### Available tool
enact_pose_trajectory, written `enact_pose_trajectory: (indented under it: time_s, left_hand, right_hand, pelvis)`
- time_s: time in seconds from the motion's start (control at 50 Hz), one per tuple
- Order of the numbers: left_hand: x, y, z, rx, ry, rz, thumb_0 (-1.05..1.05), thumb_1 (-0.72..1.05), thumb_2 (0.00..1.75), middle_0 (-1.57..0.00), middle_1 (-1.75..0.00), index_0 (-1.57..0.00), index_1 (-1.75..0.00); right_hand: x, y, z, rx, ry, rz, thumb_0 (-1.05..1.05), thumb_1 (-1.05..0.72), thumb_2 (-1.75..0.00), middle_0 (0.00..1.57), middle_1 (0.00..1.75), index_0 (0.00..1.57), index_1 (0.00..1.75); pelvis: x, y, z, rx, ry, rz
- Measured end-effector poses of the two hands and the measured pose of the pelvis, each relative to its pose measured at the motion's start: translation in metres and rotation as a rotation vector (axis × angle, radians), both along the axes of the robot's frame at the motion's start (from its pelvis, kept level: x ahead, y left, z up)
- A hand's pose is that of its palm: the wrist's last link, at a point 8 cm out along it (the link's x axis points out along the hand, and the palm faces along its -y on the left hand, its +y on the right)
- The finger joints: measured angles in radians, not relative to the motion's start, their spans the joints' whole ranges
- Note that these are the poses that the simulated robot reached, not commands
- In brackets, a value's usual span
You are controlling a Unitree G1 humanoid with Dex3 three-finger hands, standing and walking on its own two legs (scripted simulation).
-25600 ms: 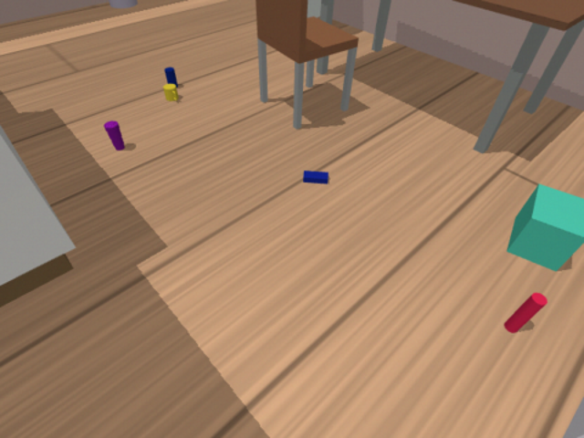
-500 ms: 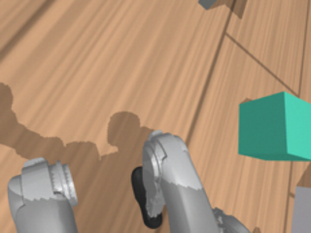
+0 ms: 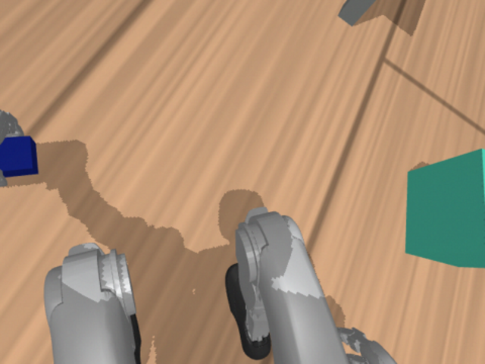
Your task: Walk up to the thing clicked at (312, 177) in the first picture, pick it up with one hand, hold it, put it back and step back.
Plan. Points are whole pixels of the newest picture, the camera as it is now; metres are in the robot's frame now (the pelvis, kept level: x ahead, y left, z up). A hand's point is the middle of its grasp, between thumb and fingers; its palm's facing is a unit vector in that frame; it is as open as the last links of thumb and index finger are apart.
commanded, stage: lift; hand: left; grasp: from above
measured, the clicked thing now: out of the picture +0.48 +0.32 -0.20
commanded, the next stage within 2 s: hold in 1.72 s
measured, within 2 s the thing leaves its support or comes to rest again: neither
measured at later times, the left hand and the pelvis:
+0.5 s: hand out of the picture +0.42 +0.33 -0.06, palm faces -0.48 -0.09 -0.87, open 8.4 cm; pelvis +0.00 +0.01 +0.06, yaw +3 degrees
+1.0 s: hand out of the picture +0.35 +0.30 +0.16, palm faces -0.44 -0.12 -0.89, open 8.4 cm; pelvis +0.01 +0.00 +0.23, yaw +7 degrees
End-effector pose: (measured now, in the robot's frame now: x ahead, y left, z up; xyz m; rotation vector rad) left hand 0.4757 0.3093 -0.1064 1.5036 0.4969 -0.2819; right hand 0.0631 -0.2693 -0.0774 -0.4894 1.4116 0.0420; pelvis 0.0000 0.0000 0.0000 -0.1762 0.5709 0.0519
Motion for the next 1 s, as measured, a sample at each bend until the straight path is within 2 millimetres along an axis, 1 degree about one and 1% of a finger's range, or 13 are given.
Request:
enact_pose_trajectory:
  time_s: [0.12, 0.18, 0.24, 0.36, 0.54, 0.66, 0.76, 0.88, 1.0]
  left_hand:
    - [0.001, 0.004, 0.012, -0.001, -0.021, 0.003, 0.03, 0.27, 0.07, -0.93, -0.19, -0.97, -0.16]
    - [-0.001, 0.006, 0.022, -0.009, -0.023, 0.016, 0.03, 0.28, 0.07, -0.92, -0.2, -0.95, -0.17]
    - [-0.007, 0.009, 0.034, -0.011, -0.01, 0.028, 0.03, 0.28, 0.09, -0.91, -0.21, -0.94, -0.18]
    - [-0.021, 0.017, 0.064, -0.008, 0.012, 0.029, 0.02, 0.27, 0.12, -0.9, -0.23, -0.94, -0.2]
    - [-0.052, 0.027, 0.119, -0.024, 0.002, 0.023, 0.02, 0.26, 0.19, -0.88, -0.26, -0.91, -0.23]
    - [-0.075, 0.024, 0.161, -0.031, -0.009, 0.017, 0.01, 0.27, 0.22, -0.85, -0.29, -0.88, -0.26]
    - [-0.09, 0.017, 0.205, -0.04, -0.032, 0.017, 0.01, 0.28, 0.22, -0.85, -0.29, -0.88, -0.26]
    - [-0.105, 0.005, 0.266, -0.047, -0.047, 0.027, 0.01, 0.28, 0.22, -0.85, -0.29, -0.88, -0.26]
    - [-0.121, -0.01, 0.323, -0.051, -0.033, 0.023, 0.01, 0.27, 0.21, -0.85, -0.28, -0.89, -0.25]
  right_hand:
    - [-0.012, -0.003, 0.005, -0.029, 0.032, -0.044, 0.0, -0.91, -0.9, 0.2, 0.3, 0.2, 0.3]
    - [-0.014, -0.002, 0.01, -0.033, 0.038, -0.071, 0.01, -0.91, -0.9, 0.2, 0.3, 0.2, 0.3]
    - [-0.011, -0.001, 0.015, -0.034, 0.035, -0.09, 0.01, -0.91, -0.9, 0.2, 0.3, 0.2, 0.3]
    - [0.004, -0.001, 0.028, -0.033, 0.0, -0.109, 0.01, -0.91, -0.9, 0.2, 0.3, 0.2, 0.3]
    - [0.039, 0.007, 0.054, -0.013, -0.1, -0.096, 0.01, -0.91, -0.9, 0.2, 0.3, 0.2, 0.3]
    - [0.062, 0.017, 0.081, 0.016, -0.178, -0.097, 0.01, -0.91, -0.9, 0.2, 0.3, 0.2, 0.3]
    - [0.076, 0.023, 0.109, 0.036, -0.235, -0.105, 0.01, -0.9, -0.9, 0.2, 0.3, 0.2, 0.3]
    - [0.087, 0.028, 0.152, 0.057, -0.287, -0.125, 0.01, -0.9, -0.89, 0.21, 0.3, 0.2, 0.3]
    - [0.092, 0.028, 0.2, 0.071, -0.333, -0.154, 0.01, -0.9, -0.89, 0.21, 0.3, 0.2, 0.3]
  pelvis:
    - [0.0, 0.001, 0.005, 0.0, 0.014, 0.003]
    - [0.001, 0.002, 0.011, 0.001, 0.028, 0.008]
    - [0.002, 0.003, 0.02, 0.004, 0.039, 0.014]
    - [0.002, 0.006, 0.039, 0.012, 0.049, 0.025]
    - [-0.001, 0.01, 0.073, 0.022, 0.043, 0.042]
    - [-0.003, 0.011, 0.104, 0.033, 0.022, 0.052]
    - [-0.003, 0.009, 0.136, 0.048, -0.008, 0.06]
    - [0.001, 0.007, 0.183, 0.073, -0.056, 0.064]
    - [0.007, 0.005, 0.233, 0.101, -0.115, 0.063]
